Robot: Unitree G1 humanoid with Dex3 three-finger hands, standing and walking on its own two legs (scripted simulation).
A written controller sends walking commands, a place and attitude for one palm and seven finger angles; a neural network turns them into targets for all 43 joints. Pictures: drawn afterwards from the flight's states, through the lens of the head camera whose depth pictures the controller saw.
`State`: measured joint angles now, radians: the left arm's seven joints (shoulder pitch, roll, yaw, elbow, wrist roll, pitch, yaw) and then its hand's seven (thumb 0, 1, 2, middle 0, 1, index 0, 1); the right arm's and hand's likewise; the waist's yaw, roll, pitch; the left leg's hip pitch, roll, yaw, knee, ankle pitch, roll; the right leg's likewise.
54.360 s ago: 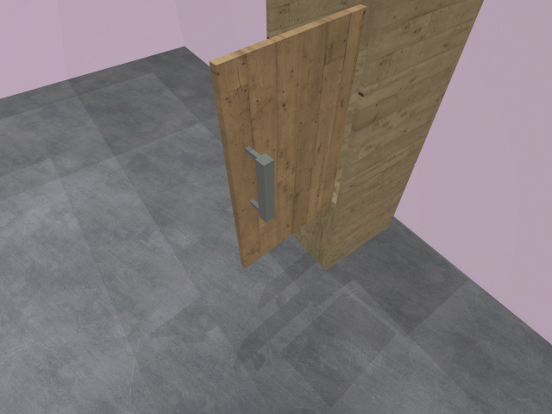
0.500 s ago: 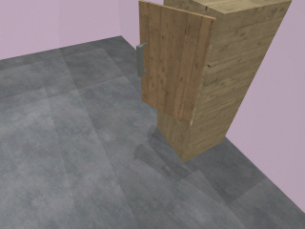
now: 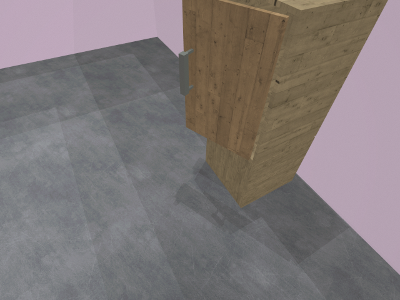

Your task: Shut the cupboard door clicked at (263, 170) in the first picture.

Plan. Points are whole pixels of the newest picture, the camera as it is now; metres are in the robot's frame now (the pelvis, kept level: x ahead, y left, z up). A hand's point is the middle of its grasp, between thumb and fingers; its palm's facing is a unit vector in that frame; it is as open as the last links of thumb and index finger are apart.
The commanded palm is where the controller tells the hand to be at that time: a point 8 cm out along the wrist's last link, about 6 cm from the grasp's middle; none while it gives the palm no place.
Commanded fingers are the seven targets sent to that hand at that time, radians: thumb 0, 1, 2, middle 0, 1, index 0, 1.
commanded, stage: look to check the result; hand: left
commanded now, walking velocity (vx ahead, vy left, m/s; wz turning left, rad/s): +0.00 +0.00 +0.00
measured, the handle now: (187, 72) +0.90 +0.10 -0.02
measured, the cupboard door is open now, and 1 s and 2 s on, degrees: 24 24 24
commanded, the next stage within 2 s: walk to a spot facing it in 0.36 s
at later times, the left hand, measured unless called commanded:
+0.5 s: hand out of the picture +0.00 +0.18 -0.18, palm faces +0.02 -0.98 -0.20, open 7.3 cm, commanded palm none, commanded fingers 0.00 0.90 0.90 -0.20 -0.30 -0.20 -0.30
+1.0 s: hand out of the picture +0.04 +0.23 -0.19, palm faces +0.26 -0.94 -0.23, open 7.3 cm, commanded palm none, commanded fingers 0.00 0.90 0.90 -0.20 -0.30 -0.20 -0.30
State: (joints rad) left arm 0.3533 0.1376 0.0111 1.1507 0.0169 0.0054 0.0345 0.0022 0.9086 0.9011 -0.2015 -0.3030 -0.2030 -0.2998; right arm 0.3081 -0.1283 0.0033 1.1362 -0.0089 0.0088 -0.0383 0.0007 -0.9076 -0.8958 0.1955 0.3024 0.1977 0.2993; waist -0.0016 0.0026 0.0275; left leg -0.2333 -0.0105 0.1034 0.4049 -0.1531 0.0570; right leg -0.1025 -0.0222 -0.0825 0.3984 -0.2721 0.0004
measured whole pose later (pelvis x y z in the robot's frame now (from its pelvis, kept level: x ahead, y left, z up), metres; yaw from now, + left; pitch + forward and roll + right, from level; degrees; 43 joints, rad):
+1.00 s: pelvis +0.01 +0.02 -0.01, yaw +16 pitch +2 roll -1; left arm 0.13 0.22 0.07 0.94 0.03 0.06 0.02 0.01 0.91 0.90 -0.20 -0.30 -0.20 -0.30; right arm 0.22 -0.20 -0.04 0.96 -0.03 0.03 -0.02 0.00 -0.91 -0.90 0.20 0.30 0.20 0.30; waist -0.03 -0.01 0.11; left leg -0.37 -0.04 0.02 0.57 -0.23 0.07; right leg -0.46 -0.06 -0.02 1.12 -0.43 0.04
